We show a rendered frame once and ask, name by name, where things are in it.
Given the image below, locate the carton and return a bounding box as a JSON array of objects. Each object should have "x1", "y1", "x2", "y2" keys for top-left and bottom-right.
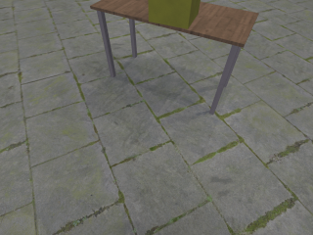
[{"x1": 148, "y1": 0, "x2": 201, "y2": 29}]

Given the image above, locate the table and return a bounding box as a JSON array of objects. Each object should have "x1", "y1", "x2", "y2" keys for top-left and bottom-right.
[{"x1": 90, "y1": 0, "x2": 259, "y2": 115}]

